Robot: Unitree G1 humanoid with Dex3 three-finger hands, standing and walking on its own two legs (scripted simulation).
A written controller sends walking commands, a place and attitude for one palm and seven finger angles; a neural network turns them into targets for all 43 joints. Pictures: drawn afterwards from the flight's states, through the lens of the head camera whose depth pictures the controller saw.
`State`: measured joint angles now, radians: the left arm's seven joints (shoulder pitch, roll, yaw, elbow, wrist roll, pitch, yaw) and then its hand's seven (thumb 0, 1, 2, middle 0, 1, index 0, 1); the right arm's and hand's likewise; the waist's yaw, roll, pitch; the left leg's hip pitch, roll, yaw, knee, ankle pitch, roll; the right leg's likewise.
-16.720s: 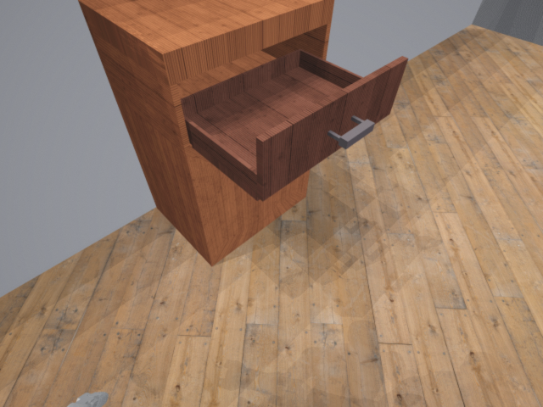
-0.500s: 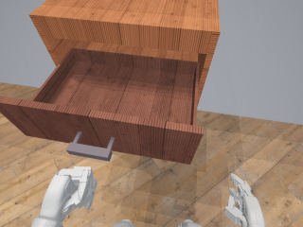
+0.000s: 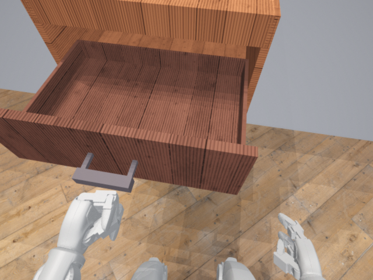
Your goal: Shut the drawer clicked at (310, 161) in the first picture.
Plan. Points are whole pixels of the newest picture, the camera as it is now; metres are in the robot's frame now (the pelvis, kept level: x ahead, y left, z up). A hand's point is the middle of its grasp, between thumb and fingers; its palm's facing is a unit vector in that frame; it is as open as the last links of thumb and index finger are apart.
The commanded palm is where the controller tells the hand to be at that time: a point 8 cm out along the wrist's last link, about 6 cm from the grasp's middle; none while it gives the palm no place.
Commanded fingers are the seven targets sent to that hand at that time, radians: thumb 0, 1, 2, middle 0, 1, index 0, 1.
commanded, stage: bring the fist close to the handle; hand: left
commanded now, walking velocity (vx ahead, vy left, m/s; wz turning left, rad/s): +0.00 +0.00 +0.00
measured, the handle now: (107, 170) +0.32 +0.17 +0.05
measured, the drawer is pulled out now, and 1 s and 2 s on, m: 0.30 0.27 0.14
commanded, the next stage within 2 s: push the drawer shut in 0.22 s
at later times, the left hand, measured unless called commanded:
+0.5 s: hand (117, 219) +0.23 +0.14 +0.04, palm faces -0.16 -0.99 -0.04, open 3.3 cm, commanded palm +0.22 +0.20 +0.05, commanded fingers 0.00 0.90 0.90 -1.40 -1.60 -1.40 -1.60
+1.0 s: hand (121, 202) +0.26 +0.14 +0.04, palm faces -0.19 -0.98 -0.05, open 3.0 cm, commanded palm +0.27 +0.19 +0.05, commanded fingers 0.00 0.90 0.90 -1.40 -1.60 -1.40 -1.60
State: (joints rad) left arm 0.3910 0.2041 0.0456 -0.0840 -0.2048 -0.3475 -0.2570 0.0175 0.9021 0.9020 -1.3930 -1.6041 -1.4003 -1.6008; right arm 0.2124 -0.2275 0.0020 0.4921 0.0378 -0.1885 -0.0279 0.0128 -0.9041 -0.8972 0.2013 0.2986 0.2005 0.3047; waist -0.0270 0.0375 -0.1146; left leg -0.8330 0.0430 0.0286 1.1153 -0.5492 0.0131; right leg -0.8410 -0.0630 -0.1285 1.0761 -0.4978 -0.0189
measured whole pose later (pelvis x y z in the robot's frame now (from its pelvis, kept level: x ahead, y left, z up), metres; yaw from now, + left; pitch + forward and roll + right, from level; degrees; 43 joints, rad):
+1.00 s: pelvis -0.01 +0.01 +0.00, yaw +1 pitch +15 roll -2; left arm 0.12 0.23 0.00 0.09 -0.18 -0.33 -0.22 -0.02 0.82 0.96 -1.39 -1.60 -1.40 -1.60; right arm 0.21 -0.26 0.03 0.54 0.03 -0.17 -0.04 0.01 -0.90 -0.90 0.20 0.30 0.20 0.30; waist -0.03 0.04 -0.10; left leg -0.87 0.02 0.01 1.12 -0.52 0.03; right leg -0.86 -0.08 -0.14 1.07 -0.47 -0.01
